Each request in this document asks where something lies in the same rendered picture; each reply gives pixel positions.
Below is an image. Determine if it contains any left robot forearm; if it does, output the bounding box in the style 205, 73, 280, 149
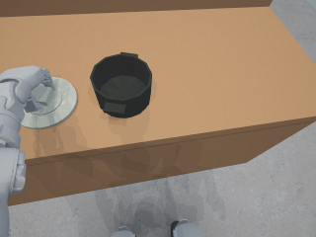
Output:
0, 76, 32, 150

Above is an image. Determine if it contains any table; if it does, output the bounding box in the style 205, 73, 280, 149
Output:
0, 0, 316, 206

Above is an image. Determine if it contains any robot right shin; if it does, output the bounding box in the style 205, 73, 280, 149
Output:
176, 219, 189, 227

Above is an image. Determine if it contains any lid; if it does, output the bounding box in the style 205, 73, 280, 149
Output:
21, 77, 78, 129

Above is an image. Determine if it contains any robot left upper arm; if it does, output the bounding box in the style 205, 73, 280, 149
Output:
0, 147, 27, 237

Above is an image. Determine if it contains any left robot hand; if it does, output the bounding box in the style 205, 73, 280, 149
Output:
0, 65, 55, 113

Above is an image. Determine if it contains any pot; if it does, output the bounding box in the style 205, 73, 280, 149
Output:
90, 52, 152, 119

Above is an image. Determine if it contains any knob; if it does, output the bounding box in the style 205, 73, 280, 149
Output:
31, 86, 54, 106

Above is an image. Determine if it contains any right robot thigh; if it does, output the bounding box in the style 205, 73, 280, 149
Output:
173, 223, 205, 237

